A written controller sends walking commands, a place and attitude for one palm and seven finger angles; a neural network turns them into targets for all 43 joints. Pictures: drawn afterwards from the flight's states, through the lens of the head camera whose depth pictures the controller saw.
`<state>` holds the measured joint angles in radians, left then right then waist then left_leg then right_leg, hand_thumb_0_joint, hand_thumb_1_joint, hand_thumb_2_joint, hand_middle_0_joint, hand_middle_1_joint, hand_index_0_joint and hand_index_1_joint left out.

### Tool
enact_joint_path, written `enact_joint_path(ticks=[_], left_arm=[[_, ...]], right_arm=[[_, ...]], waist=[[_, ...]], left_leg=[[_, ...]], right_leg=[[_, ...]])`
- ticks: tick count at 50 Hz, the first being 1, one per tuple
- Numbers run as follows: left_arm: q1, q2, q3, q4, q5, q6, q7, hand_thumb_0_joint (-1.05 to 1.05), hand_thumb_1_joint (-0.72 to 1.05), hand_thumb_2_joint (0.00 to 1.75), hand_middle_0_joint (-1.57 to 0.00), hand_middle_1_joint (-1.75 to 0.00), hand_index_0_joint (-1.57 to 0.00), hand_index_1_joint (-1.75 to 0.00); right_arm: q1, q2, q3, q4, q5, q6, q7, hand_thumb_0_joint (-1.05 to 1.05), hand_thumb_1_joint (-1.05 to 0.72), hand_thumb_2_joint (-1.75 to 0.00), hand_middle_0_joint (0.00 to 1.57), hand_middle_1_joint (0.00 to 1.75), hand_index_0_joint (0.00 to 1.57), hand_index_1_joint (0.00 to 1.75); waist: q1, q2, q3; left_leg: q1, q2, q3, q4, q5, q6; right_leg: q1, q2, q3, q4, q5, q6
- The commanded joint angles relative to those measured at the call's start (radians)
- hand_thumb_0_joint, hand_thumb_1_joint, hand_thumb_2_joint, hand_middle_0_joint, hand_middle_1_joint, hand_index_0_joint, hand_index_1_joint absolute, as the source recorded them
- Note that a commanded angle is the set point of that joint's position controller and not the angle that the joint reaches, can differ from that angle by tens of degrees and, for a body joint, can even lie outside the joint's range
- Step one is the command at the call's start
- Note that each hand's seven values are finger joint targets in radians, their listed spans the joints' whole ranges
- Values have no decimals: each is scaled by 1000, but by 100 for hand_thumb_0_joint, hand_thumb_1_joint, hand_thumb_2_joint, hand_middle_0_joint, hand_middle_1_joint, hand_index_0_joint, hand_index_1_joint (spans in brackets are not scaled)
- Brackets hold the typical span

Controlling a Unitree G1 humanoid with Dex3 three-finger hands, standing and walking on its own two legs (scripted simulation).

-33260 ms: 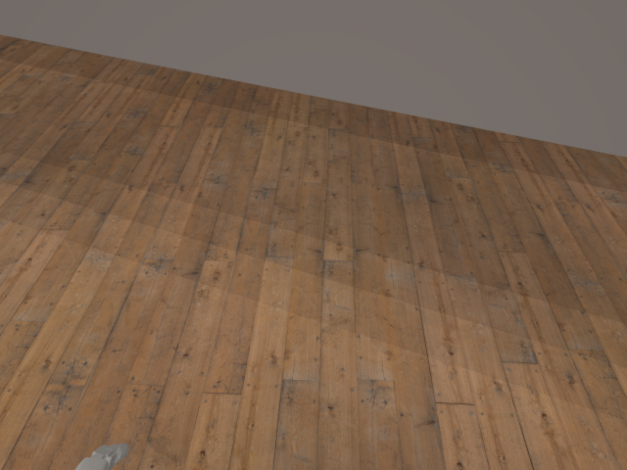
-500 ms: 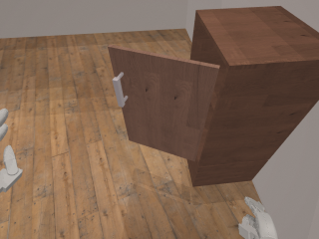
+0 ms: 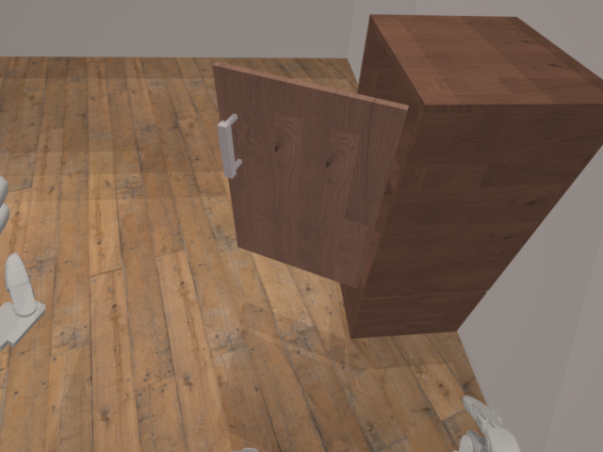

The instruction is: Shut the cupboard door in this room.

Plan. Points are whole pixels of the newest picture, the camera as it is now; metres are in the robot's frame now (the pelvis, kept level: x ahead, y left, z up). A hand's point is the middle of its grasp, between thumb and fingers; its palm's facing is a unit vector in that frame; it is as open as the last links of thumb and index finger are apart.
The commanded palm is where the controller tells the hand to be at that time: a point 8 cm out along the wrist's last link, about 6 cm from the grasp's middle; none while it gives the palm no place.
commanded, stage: step back with the hand held close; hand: left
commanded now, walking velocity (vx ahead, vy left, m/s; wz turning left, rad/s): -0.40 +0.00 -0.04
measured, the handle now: (231, 146) +0.74 +0.20 -0.03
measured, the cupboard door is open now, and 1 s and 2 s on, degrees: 63 63 63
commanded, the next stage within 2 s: stop stepping back and stand still in 0.30 s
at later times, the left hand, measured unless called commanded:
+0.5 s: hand out of the picture +0.08 +0.29 +0.18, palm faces +0.53 -0.74 -0.41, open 7.4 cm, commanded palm +0.02 +0.32 +0.19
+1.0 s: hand out of the picture +0.04 +0.30 +0.18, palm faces +0.51 -0.76 -0.40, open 7.4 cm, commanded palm -0.01 +0.32 +0.19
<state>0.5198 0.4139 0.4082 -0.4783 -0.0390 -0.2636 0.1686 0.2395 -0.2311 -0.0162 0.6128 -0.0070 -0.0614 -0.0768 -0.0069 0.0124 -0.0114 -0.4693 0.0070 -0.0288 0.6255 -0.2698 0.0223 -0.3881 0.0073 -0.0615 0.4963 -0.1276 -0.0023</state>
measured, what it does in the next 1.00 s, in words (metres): walks backwards: right foot, then left foot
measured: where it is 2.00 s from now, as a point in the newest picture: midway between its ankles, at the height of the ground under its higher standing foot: outside the picture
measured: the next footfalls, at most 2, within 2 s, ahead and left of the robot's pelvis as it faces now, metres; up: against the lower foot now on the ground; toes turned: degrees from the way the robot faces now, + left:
right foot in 0.24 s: +0.01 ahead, -0.11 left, +0.00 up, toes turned +11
left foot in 0.48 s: -0.01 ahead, +0.10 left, +0.00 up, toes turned +7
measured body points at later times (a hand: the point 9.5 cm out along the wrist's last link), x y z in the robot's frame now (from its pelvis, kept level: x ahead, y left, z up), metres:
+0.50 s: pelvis -0.08 +0.01 +0.00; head -0.09 +0.03 +0.45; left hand +0.04 +0.33 +0.20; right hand +0.12 -0.22 -0.06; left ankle -0.04 +0.09 -0.73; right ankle -0.03 -0.12 -0.73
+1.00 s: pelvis -0.14 +0.01 +0.00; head -0.18 +0.03 +0.45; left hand +0.00 +0.33 +0.20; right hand -0.01 -0.23 -0.09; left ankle -0.04 +0.09 -0.73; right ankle -0.24 -0.09 -0.73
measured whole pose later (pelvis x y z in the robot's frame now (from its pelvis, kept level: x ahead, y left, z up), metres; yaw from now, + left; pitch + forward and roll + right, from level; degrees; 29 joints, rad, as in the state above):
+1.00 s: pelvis -0.14 +0.01 +0.00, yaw +3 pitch -1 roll -2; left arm 0.56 0.44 0.42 -0.47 -0.07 -0.15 0.17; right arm 0.31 -0.21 0.01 0.67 0.01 -0.04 -0.07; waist -0.02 0.00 -0.10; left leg -0.42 0.02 0.11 0.59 -0.17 0.03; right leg -0.05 0.07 0.01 0.49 -0.43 -0.04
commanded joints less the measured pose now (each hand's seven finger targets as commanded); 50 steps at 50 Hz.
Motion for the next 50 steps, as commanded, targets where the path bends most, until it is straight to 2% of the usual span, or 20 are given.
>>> enact_joint_path(ticks=[1, 5, 7, 10, 12, 13, 15, 18, 21, 23, 27, 31, 34, 37, 41, 42, 43, 44, 47, 50], left_arm=[[-30, 226, 149, -183, -3, -63, 34, 0, 90, 90, -20, -30, -20, -30], [9, 252, 203, -266, -2, -77, 26, 0, 90, 90, -20, -30, -20, -30], [61, 272, 235, -248, 1, -85, 15, 0, 90, 90, -20, -30, -20, -30], [79, 243, 253, -163, 36, -94, -3, 0, 90, 90, -20, -30, -20, -30], [75, 257, 255, -179, 22, -94, -11, 0, 90, 90, -20, -30, -20, -30], [49, 234, 211, -218, -3, -94, -12, 0, 90, 90, -20, -30, -20, -30], [62, 259, 200, -225, -22, -95, 3, 0, 90, 90, -20, -30, -20, -30], [5, 263, 165, -254, -11, -61, 21, 0, 90, 90, -20, -30, -20, -30], [-82, 239, 132, -227, -3, -45, 21, 0, 90, 90, -20, -30, -20, -30], [-87, 211, 124, -171, -6, -42, 17, 0, 90, 90, -20, -30, -20, -30], [-81, 185, 152, -119, 11, -36, 7, 0, 90, 90, -20, -30, -20, -30], [-119, 130, 76, -223, 12, 3, 4, 0, 90, 90, -20, -30, -20, -30], [-77, 132, 55, -294, 1, 25, 14, 0, 90, 90, -20, -30, -20, -30], [-23, 190, 107, -280, -7, 46, 23, 0, 90, 90, -20, -30, -20, -30], [-53, 225, 167, -206, -35, 56, 26, 0, 90, 90, -20, -30, -20, -30], [-35, 248, 189, -198, -42, 49, 30, 0, 90, 90, -20, -30, -20, -30], [-22, 203, 144, -202, -42, 53, 24, 0, 90, 90, -20, -30, -20, -30], [-18, 220, 161, -196, -41, 58, 24, 0, 90, 90, -20, -30, -20, -30], [-70, 223, 152, -161, -27, 58, 26, 0, 90, 90, -20, -30, -20, -30], [-144, 192, 97, -120, -12, 42, 22, 0, 90, 90, -20, -30, -20, -30]], right_arm=[[-85, -126, -45, -151, 9, -37, -17, 0, -90, -90, 20, 30, 20, 30], [-104, -140, -50, -173, 16, -50, -26, 0, -90, -90, 20, 30, 20, 30], [-110, -142, -61, -172, 12, -69, -26, 0, -90, -90, 20, 30, 20, 30], [-139, -177, -73, -183, 7, -93, -20, 0, -90, -90, 20, 30, 20, 30], [-111, -156, -68, -165, -1, -98, -9, 0, -90, -90, 20, 30, 20, 30], [-119, -126, -59, -166, 6, -103, -6, 0, -90, -90, 20, 30, 20, 30], [-102, -96, -52, -134, 7, -97, 2, 0, -90, -90, 20, 30, 20, 30], [-115, -77, -56, -119, 7, -67, -5, 0, -90, -90, 20, 30, 20, 30], [-111, -78, -40, -113, 4, -53, -19, 0, -90, -90, 20, 30, 20, 30], [-92, -122, -39, -109, 9, -66, -36, 0, -90, -90, 20, 30, 20, 30], [-84, -140, -37, -133, 10, -91, -39, 0, -90, -90, 20, 30, 20, 30], [-94, -110, -25, -160, 12, -104, -19, 0, -90, -90, 20, 30, 20, 30], [-93, -93, -8, -159, 7, -114, -13, 0, -90, -90, 20, 30, 20, 30], [-82, -100, -4, -140, -4, -99, -10, 0, -90, -90, 20, 30, 20, 30], [-105, -94, -7, -142, -13, -55, -9, 0, -90, -90, 20, 30, 20, 30], [-103, -96, -10, -141, -16, -49, -8, 0, -90, -90, 20, 30, 20, 30], [-109, -82, -16, -139, 7, -41, -3, 0, -90, -90, 20, 30, 20, 30], [-119, -84, -15, -146, 16, -35, -2, 0, -90, -90, 20, 30, 20, 30], [-129, -95, -12, -131, 21, -32, -4, 0, -90, -90, 20, 30, 20, 30], [-107, -102, -7, -111, 19, -45, -15, 0, -90, -90, 20, 30, 20, 30]], waist=[[-16, 30, -62], [-2, 191, -148], [9, 232, -189], [16, 277, -78], [7, 143, -87], [-2, 17, -96], [-17, -88, -186], [-18, -149, -192], [-31, -125, -51], [-18, 93, -7], [8, 281, -85], [1, 128, -78], [-4, 169, -109], [-10, 202, -159], [-14, 55, -149], [-8, 10, -156], [-3, -144, -137], [-4, -192, -115], [-13, -84, -13], [-25, 7, 86]], left_leg=[[-71, 27, -55, -185, -254, 18], [-271, 145, -189, -410, -231, 70], [-287, 177, -191, -408, -200, 90], [-665, 264, -250, -468, -637, 155], [-474, 192, -162, -315, -415, 112], [-273, 123, -114, -197, -246, 64], [128, 20, 30, 30, 38, -29], [183, -17, 38, 197, -55, -52], [229, -6, 20, 27, -18, -33], [210, 77, -60, -235, 23, -3], [-110, 274, -288, -548, -582, 61], [36, 252, -185, -509, -462, 39], [243, 180, -76, -450, -253, -27], [252, 124, -22, -382, -173, -71], [300, 80, 32, -154, -60, -54], [299, 81, 42, -104, 41, -49], [231, 69, 53, -38, 52, -28], [178, 60, 66, 9, 52, -21], [164, 63, 72, -1, 42, -18], [267, 73, 48, -69, 21, 1]], right_leg=[[74, -47, 113, -165, -385, 1], [405, 94, 41, 158, -34, 33], [468, 110, 56, 209, 17, 33], [674, 139, 98, 348, -100, 35], [508, 73, 162, 199, 9, 7], [310, 11, 245, 88, 70, -22], [5, -160, 378, -119, 165, -60], [-62, -246, 417, -186, 192, -109], [-164, -169, 321, -183, 9, -68], [-118, -15, 185, -73, -158, -5], [248, 88, 101, 242, -180, 36], [155, 73, 62, 239, -265, 24], [123, 69, 7, -9, -238, 0], [215, 42, 29, -118, -211, -42], [74, -97, 195, -215, -312, -117], [88, -142, 218, -216, -209, -127], [135, -153, 250, -206, -131, -113], [146, -185, 289, -212, -92, -128], [69, -210, 274, -210, -169, -140], [-69, -142, 194, -163, -265, -95]])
